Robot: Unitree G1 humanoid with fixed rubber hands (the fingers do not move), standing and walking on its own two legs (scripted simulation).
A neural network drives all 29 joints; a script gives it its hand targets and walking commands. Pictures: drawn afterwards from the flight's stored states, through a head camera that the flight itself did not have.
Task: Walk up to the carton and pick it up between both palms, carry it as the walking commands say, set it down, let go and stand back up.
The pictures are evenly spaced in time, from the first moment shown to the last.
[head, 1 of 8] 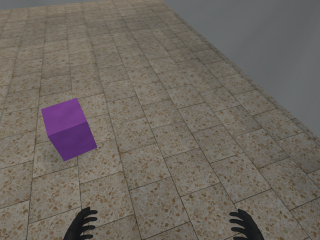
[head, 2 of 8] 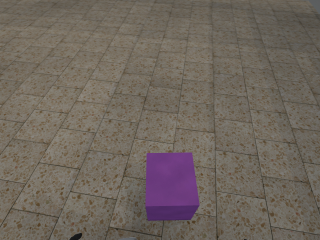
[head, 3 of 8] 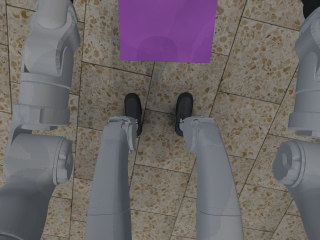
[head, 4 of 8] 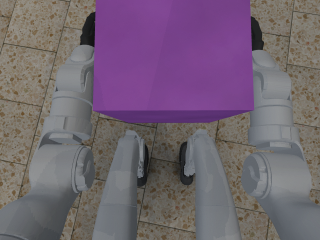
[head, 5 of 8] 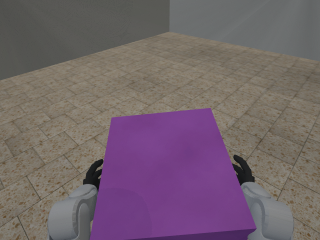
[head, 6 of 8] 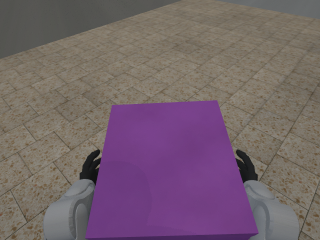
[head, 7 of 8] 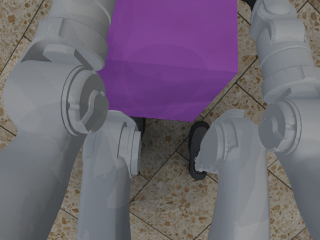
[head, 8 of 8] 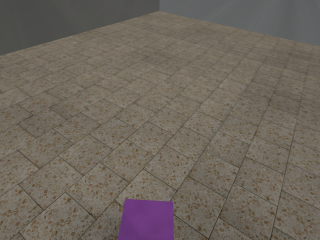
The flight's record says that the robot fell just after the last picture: no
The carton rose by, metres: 0.66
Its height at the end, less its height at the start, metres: +0.00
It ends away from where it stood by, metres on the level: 1.35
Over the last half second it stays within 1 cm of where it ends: yes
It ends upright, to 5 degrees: no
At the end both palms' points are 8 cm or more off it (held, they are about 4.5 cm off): yes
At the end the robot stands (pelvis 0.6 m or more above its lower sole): yes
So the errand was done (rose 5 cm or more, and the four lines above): no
